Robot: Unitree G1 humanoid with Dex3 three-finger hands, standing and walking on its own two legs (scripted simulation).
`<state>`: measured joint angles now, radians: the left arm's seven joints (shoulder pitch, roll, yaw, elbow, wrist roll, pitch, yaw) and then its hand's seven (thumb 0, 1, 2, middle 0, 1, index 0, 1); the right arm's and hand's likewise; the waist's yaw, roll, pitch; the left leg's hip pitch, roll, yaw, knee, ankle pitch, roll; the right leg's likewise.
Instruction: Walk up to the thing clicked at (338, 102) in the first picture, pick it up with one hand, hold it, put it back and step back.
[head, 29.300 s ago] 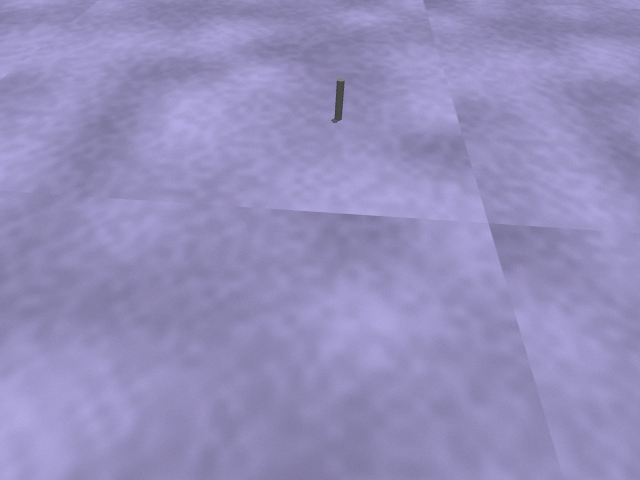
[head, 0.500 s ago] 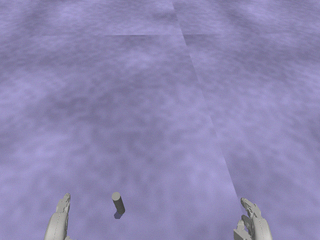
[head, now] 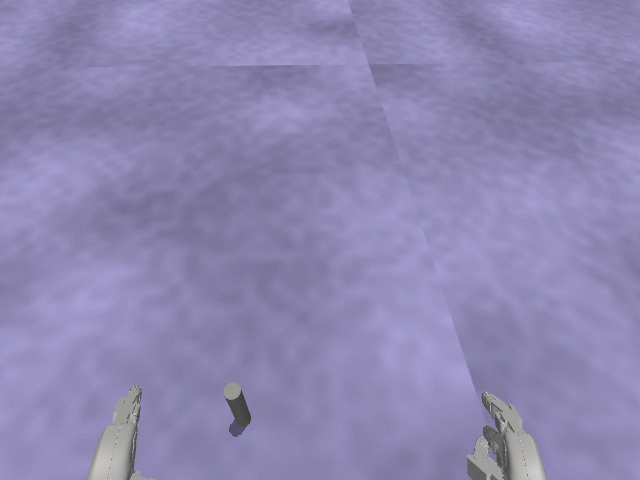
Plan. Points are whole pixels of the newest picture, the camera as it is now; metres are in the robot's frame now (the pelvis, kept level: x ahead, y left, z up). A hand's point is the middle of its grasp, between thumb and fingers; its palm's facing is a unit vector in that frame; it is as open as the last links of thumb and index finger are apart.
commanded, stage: home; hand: left
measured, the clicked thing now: (238, 406) +0.40 +0.20 -0.61
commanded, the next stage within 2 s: stand in 0.72 s
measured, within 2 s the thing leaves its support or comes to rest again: neither
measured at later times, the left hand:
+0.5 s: hand (164, 464) +0.17 +0.19 -0.06, palm faces +0.11 -0.96 -0.28, open 17.6 cm
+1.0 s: hand (164, 468) +0.16 +0.18 -0.06, palm faces +0.11 -0.95 -0.28, open 16.1 cm
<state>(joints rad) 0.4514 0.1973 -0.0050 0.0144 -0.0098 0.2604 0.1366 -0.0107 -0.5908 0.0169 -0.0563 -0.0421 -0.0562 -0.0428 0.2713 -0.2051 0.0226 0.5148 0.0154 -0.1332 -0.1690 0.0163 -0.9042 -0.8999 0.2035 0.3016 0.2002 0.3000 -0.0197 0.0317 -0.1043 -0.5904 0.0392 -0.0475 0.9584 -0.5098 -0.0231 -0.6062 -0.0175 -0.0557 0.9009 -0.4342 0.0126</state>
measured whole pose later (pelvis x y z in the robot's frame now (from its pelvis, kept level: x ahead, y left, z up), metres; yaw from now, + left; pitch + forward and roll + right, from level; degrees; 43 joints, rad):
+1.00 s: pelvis -0.01 +0.00 +0.00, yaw +0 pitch +8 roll -2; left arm 0.46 0.20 -0.01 0.00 -0.01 0.27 0.13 -0.01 -0.37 0.23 -0.14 -0.17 -0.14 -0.17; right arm 0.28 -0.20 0.03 0.52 0.01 -0.15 -0.17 0.02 -0.90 -0.90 0.20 0.30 0.20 0.30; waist -0.02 0.03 -0.10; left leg -0.59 0.04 -0.04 0.96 -0.51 -0.02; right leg -0.61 -0.02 -0.05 0.90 -0.43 0.02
